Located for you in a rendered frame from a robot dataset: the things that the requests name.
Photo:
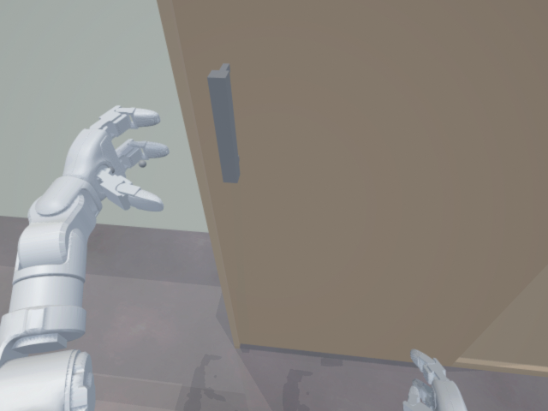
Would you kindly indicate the robot left hand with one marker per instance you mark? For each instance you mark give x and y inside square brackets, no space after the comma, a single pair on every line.
[92,153]

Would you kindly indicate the wardrobe door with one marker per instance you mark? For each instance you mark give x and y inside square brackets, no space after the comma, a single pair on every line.
[520,333]
[393,189]

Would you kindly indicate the robot right hand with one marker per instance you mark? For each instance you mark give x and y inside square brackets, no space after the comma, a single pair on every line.
[444,395]

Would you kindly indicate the left robot forearm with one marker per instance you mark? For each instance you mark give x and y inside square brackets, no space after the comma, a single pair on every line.
[45,310]

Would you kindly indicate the handle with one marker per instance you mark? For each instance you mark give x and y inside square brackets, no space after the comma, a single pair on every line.
[224,121]

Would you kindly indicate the robot left upper arm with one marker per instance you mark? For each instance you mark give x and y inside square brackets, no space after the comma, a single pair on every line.
[60,381]

